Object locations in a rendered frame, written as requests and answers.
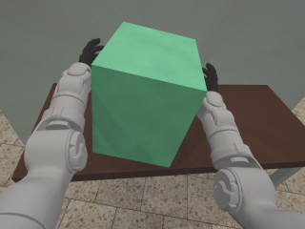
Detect left robot hand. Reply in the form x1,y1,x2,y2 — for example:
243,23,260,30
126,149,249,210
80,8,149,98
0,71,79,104
78,38,105,67

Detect robot right forearm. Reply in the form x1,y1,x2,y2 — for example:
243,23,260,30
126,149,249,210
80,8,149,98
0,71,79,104
196,91,276,199

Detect table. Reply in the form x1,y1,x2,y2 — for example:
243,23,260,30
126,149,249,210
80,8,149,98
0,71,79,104
11,83,305,188

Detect right robot hand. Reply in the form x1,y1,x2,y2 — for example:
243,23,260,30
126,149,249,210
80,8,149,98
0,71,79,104
202,62,219,93

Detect carton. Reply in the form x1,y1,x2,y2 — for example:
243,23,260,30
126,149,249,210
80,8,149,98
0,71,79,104
91,22,208,168

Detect robot left upper arm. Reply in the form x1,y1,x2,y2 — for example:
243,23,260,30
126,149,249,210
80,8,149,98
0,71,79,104
0,129,88,229

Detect robot right upper arm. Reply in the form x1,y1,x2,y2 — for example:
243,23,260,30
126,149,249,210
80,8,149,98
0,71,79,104
213,167,305,229

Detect robot left forearm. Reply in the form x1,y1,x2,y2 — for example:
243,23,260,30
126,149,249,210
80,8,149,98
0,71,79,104
24,62,92,170

